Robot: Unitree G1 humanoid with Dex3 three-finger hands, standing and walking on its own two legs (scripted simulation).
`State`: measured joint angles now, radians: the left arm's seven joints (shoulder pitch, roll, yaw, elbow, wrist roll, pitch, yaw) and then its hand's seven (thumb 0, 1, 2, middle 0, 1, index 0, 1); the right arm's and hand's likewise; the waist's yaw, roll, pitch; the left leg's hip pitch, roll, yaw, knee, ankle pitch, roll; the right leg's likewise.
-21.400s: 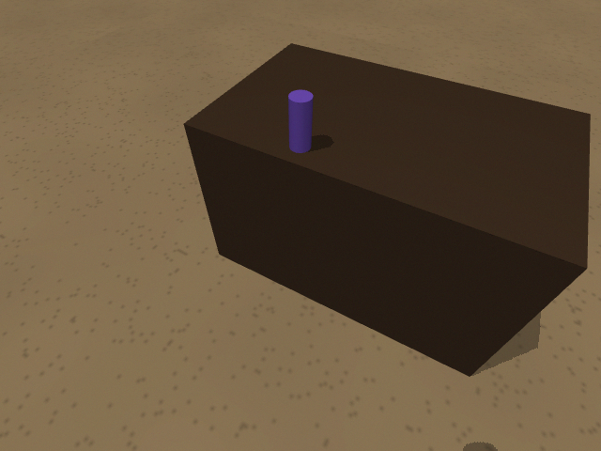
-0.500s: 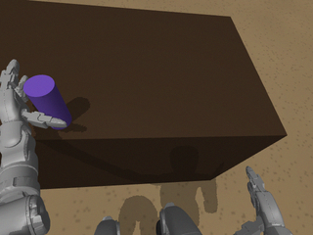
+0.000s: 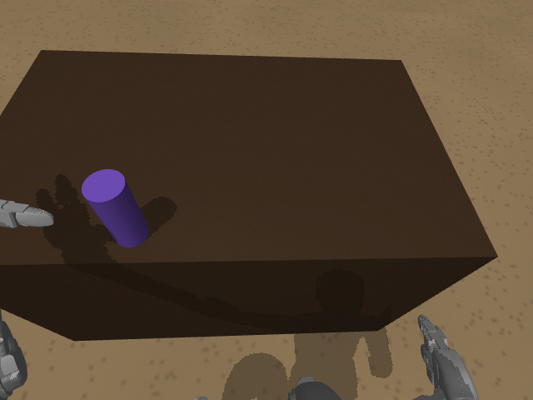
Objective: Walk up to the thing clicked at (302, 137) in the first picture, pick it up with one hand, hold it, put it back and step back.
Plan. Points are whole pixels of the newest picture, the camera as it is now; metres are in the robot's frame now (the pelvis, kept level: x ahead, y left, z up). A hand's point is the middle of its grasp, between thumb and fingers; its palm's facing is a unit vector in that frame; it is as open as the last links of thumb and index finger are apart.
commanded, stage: sink last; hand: left
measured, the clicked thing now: (119, 211) +0.43 +0.21 -0.01
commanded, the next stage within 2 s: home in 0.96 s
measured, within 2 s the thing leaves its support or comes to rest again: neither
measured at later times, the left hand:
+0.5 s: hand (18, 335) +0.23 +0.27 +0.07, palm faces +0.35 -0.86 -0.38, open 17.4 cm
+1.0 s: hand out of the picture +0.16 +0.25 +0.06, palm faces +0.35 -0.84 -0.42, open 17.4 cm
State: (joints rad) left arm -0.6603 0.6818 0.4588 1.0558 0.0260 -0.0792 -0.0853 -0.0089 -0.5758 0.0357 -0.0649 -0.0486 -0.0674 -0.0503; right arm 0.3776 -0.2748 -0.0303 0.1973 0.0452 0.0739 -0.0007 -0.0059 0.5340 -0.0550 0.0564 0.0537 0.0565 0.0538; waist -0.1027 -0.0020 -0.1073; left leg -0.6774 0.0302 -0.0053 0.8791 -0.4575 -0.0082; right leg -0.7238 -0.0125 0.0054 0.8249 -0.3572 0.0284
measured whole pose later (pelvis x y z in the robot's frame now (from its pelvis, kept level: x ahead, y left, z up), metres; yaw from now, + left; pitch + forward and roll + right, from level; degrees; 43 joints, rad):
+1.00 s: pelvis -0.01 -0.02 +0.00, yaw +2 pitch +7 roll +1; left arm 0.54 0.32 0.30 -0.20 -0.07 -0.01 0.04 -0.01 -0.51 0.02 -0.06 -0.05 -0.07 -0.05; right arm 0.45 -0.23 -0.15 0.23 0.04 -0.01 -0.08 -0.01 0.52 -0.05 0.06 0.05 0.05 0.05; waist 0.03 0.03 -0.10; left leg -0.53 0.01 -0.04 0.87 -0.46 -0.03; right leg -0.59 -0.03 -0.02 0.89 -0.41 0.00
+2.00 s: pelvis +0.00 -0.01 -0.01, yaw +2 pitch +10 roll +0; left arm 0.46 0.20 0.00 0.05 -0.03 0.09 0.08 -0.01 -0.58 0.03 -0.05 -0.04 -0.05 -0.05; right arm 0.47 -0.20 0.00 0.07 0.03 0.04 -0.08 0.02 -0.90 -0.90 0.20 0.30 0.20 0.30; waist 0.00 -0.01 -0.12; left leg -0.62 0.01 -0.02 0.97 -0.52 -0.01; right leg -0.68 -0.03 -0.01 0.95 -0.45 0.02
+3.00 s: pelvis +0.00 -0.01 -0.01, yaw +2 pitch +10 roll +0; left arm 0.47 0.20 0.00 0.02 -0.03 0.12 0.08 -0.01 -0.55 0.05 -0.05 -0.05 -0.05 -0.05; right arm 0.47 -0.20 0.01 0.06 0.03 0.03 -0.09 0.02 -0.90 -0.90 0.20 0.30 0.20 0.30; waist 0.00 0.00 -0.13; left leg -0.64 0.02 -0.02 0.98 -0.52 -0.02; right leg -0.69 -0.03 -0.01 0.96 -0.45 0.02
